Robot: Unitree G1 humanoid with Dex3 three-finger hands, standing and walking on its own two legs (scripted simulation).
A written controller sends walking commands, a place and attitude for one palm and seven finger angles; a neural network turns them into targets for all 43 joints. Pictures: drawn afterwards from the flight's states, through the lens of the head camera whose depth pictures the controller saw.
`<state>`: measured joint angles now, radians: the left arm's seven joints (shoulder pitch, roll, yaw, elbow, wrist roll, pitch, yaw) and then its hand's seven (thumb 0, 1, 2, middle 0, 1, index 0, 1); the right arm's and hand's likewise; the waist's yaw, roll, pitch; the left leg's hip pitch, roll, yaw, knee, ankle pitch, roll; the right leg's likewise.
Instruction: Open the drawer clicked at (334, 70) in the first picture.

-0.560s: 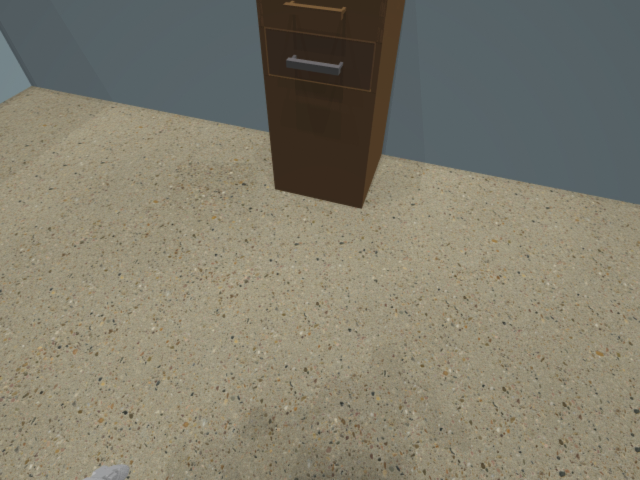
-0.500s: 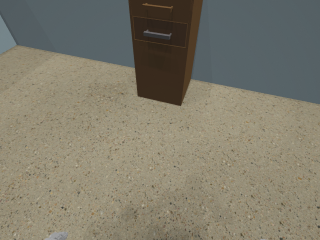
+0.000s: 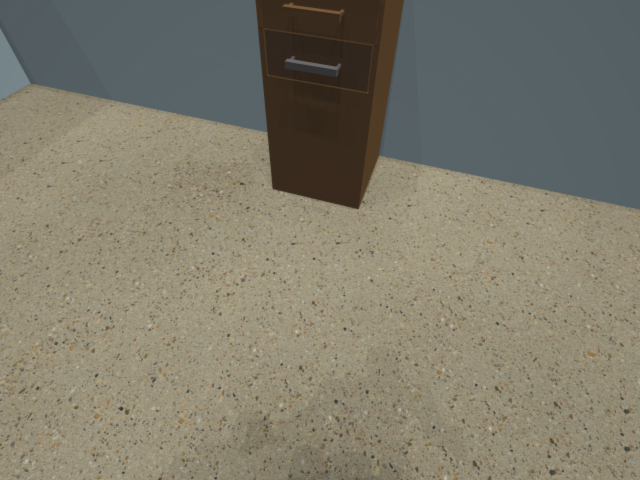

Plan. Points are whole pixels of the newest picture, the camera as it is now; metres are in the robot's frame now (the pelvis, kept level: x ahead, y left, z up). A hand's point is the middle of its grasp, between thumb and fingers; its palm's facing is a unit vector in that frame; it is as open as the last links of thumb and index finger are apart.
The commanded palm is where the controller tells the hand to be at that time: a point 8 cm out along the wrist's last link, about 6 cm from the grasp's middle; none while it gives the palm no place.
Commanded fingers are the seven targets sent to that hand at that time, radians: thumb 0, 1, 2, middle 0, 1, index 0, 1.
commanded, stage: stand and wait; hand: left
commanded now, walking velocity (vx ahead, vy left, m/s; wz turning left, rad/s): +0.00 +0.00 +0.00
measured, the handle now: (313, 65) +1.42 +0.10 -0.12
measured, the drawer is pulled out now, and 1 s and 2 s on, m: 0.00 0.00 0.00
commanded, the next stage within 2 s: look at it before walking up in 0.26 s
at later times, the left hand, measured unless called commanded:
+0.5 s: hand out of the picture +0.07 +0.25 -0.15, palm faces -0.04 -0.94 -0.33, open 7.4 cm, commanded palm none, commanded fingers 0.00 0.90 0.90 -0.20 -0.30 -0.20 -0.30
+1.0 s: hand out of the picture +0.06 +0.25 -0.16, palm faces -0.04 -0.94 -0.33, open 7.4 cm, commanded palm none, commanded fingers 0.00 0.90 0.90 -0.20 -0.30 -0.20 -0.30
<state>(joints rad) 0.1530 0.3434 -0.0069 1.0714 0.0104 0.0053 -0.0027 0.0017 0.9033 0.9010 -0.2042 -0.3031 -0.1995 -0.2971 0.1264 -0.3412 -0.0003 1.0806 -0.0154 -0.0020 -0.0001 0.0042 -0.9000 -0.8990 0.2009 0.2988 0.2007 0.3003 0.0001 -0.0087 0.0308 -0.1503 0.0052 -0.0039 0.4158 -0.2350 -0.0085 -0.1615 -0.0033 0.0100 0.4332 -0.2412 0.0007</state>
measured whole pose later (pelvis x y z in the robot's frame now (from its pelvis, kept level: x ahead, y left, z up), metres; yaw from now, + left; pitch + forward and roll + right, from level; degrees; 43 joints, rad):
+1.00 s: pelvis -0.01 +0.00 +0.00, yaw +0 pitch -2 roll +0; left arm 0.15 0.34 -0.01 1.09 0.01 0.00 0.00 0.00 0.90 0.90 -0.20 -0.30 -0.20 -0.30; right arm 0.12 -0.34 0.00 1.11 -0.01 -0.01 0.00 0.00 -0.90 -0.90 0.20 0.30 0.20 0.30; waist 0.00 -0.01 0.03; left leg -0.13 0.01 0.00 0.36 -0.20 -0.01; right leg -0.15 0.00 0.01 0.38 -0.20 0.00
